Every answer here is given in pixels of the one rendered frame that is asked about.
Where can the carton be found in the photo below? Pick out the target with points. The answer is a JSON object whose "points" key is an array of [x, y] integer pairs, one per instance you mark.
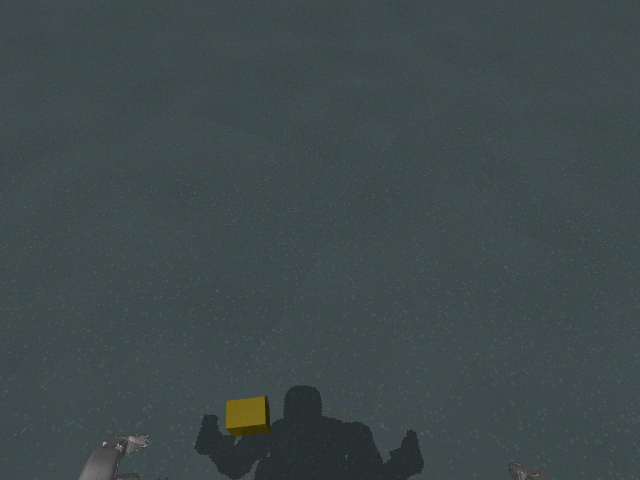
{"points": [[247, 416]]}

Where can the left robot hand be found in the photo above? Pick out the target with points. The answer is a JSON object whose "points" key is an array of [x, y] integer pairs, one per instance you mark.
{"points": [[104, 462]]}

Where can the right robot hand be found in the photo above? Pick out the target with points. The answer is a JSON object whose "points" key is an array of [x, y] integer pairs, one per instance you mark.
{"points": [[521, 472]]}

